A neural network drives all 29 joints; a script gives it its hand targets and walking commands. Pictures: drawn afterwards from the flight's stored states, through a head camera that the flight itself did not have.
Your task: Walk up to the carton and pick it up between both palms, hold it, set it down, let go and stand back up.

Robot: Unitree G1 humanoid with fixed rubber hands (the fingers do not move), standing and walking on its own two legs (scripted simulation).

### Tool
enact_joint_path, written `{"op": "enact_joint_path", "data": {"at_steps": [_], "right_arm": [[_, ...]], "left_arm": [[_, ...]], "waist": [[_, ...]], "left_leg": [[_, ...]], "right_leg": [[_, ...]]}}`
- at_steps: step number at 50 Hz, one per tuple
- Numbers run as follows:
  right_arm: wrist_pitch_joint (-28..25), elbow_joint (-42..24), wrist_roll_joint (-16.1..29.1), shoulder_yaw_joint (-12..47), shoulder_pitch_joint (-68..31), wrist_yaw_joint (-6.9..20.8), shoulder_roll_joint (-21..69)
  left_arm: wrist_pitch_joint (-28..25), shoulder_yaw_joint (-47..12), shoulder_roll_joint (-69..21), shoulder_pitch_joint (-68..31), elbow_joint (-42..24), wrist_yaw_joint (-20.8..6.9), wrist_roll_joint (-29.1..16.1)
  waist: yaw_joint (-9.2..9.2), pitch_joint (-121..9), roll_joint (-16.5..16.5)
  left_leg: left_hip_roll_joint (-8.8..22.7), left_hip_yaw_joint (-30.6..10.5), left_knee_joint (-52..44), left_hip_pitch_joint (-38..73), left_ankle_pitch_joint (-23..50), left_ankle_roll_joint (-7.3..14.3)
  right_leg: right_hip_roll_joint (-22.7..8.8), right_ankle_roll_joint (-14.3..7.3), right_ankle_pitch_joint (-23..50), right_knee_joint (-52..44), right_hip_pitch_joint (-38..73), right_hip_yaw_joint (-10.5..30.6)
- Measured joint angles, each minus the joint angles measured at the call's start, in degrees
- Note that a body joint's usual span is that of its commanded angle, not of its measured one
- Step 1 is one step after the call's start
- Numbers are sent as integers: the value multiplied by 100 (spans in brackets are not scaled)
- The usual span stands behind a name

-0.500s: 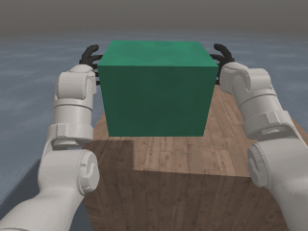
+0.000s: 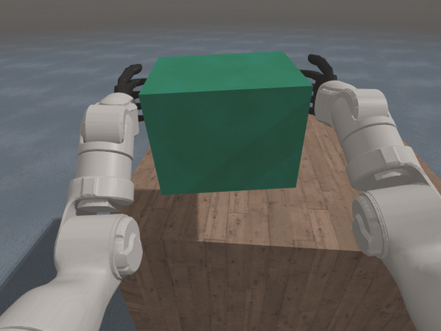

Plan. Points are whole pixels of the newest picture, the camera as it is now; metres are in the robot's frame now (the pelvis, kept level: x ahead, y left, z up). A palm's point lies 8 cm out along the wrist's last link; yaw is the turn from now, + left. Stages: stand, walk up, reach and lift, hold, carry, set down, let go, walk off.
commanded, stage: hold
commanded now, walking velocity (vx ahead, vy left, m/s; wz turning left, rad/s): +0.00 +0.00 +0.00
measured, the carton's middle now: (224, 120) +0.41 +0.00 +0.26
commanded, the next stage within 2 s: none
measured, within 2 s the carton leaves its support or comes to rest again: neither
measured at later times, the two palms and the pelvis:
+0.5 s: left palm (116, 103) +0.34 +0.16 +0.32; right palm (333, 89) +0.34 -0.16 +0.34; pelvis -0.02 +0.00 +0.00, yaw +0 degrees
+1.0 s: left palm (123, 104) +0.37 +0.16 +0.31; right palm (323, 102) +0.37 -0.17 +0.31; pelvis +0.00 +0.00 +0.00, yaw +0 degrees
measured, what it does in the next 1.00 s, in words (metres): stands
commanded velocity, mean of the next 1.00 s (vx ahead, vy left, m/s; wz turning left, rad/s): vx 0.00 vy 0.00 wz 0.00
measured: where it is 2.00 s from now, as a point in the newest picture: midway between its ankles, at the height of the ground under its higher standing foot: outside the picture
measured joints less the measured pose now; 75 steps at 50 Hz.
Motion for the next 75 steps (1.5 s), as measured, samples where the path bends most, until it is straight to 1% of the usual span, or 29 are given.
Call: {"op": "enact_joint_path", "data": {"at_steps": [5,9,14,17,21,25,28,39,43,48,54,63,71,75], "right_arm": [[63,-379,121,267,343,-22,-32],[134,-851,246,343,661,-125,-49],[222,-895,257,337,660,-146,-57],[265,-805,256,271,543,-150,-58],[241,-447,239,77,240,-136,-35],[173,-39,51,-78,-68,-46,-14],[118,91,-69,-113,-171,6,-11],[-2,95,-80,-108,-118,24,9],[-25,90,-76,-10,-43,33,15],[48,-254,72,226,264,13,-19],[138,-502,149,276,473,-49,-22],[240,-497,150,270,370,-65,-53],[180,-170,149,148,96,-55,-51],[139,16,59,64,-58,-26,-32]], "left_arm": [[57,0,1,23,-18,10,-2],[122,0,0,49,-173,25,-35],[180,0,0,50,-193,22,-36],[180,0,-1,49,-193,5,-26],[177,-1,-3,49,-191,-1,-19],[97,-1,-4,22,-80,-7,-19],[9,0,-3,-7,1,-8,-19],[-46,0,-3,-9,3,3,-6],[6,0,-3,-9,4,26,-6],[61,0,5,3,3,30,-6],[117,0,4,2,3,29,-6],[113,0,4,2,3,2,-6],[83,0,3,1,5,-15,-2],[55,0,3,1,15,-31,13]], "waist": [[-1,-32,0],[0,-136,0],[0,-233,0],[1,-223,0],[1,-190,0],[0,-157,0],[0,-128,0],[0,-67,2],[1,-58,2],[0,-95,3],[1,-157,2],[1,-275,2],[1,-315,2],[1,-215,2]], "left_leg": [[0,0,-2,1,-11,0],[0,-1,33,2,-26,0],[0,-2,88,1,-30,0],[0,-3,105,0,-11,0],[0,-3,105,0,22,0],[0,-4,94,0,26,0],[0,-5,74,0,26,0],[0,-16,6,0,28,0],[0,-17,-7,0,12,0],[0,-17,-4,1,-6,-2],[-1,-18,40,1,-21,-2],[-1,-19,86,1,-20,-2],[-1,-19,83,-1,-18,-2],[-1,-20,71,-1,-18,-2]], "right_leg": [[0,0,0,-24,12,0],[1,0,0,-28,32,0],[2,0,27,-28,56,0],[2,0,61,-28,63,0],[2,0,89,-10,54,0],[2,0,88,31,27,0],[2,0,73,63,1,0],[8,-4,-6,78,-35,0],[8,-4,-14,45,-25,0],[8,-4,-14,11,-6,0],[8,-4,-6,5,18,0],[9,-4,26,5,39,0],[9,-4,27,5,36,0],[9,-4,27,7,28,0]]}}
